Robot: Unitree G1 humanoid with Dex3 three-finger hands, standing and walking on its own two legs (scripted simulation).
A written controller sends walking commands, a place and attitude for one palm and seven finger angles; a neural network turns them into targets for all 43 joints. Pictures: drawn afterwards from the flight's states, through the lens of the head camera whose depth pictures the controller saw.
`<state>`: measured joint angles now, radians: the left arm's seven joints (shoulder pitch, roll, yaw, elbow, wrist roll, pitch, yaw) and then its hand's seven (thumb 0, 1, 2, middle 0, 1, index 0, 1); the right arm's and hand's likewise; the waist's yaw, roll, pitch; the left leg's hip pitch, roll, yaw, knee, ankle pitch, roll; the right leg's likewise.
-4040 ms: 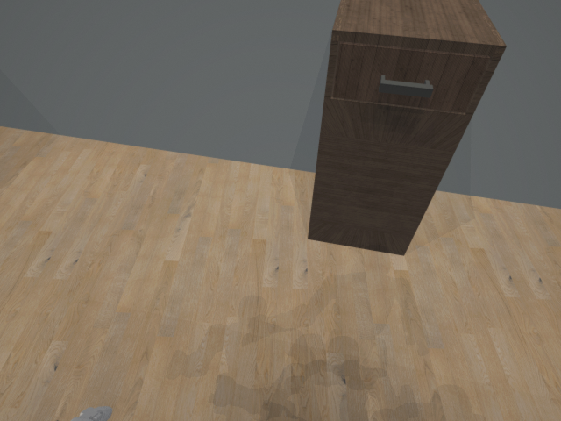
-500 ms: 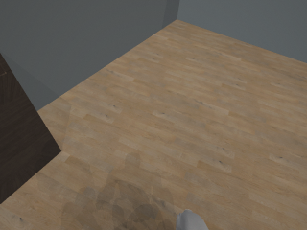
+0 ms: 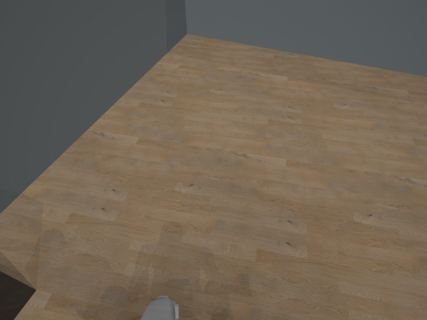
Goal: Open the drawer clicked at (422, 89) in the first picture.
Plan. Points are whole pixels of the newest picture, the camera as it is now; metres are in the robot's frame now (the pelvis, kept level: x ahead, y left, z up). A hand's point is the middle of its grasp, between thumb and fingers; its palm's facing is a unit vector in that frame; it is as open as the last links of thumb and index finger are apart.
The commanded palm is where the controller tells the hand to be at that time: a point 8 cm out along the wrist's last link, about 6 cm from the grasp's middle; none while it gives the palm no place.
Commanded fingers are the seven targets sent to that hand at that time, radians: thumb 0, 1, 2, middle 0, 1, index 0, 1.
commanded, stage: turn to face it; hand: left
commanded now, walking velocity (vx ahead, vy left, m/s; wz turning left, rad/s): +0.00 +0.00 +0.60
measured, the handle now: out of the picture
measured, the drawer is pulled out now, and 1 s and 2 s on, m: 0.00 0.00 0.00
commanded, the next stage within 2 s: take the last steps up to it in 1.86 s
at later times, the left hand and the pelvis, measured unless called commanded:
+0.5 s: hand out of the picture +0.08 +0.27 -0.17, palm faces +0.26 -0.94 -0.22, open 7.3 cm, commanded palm none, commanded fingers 0.00 0.90 0.90 -0.20 -0.30 -0.20 -0.30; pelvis +0.07 +0.06 +0.00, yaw +13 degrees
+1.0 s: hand out of the picture +0.05 +0.21 -0.15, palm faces +0.51 -0.82 -0.27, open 7.3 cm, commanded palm none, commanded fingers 0.00 0.90 0.90 -0.20 -0.30 -0.20 -0.30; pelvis +0.08 +0.00 +0.00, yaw +33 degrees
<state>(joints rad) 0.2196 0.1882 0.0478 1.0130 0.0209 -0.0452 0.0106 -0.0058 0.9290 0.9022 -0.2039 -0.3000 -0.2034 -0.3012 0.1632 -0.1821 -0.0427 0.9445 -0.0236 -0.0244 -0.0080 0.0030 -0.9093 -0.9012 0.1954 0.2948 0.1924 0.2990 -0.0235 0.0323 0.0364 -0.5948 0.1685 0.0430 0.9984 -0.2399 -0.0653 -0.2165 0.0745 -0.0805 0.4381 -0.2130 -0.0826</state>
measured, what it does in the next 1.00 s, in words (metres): steps on the spot, turning left: left foot, then right foot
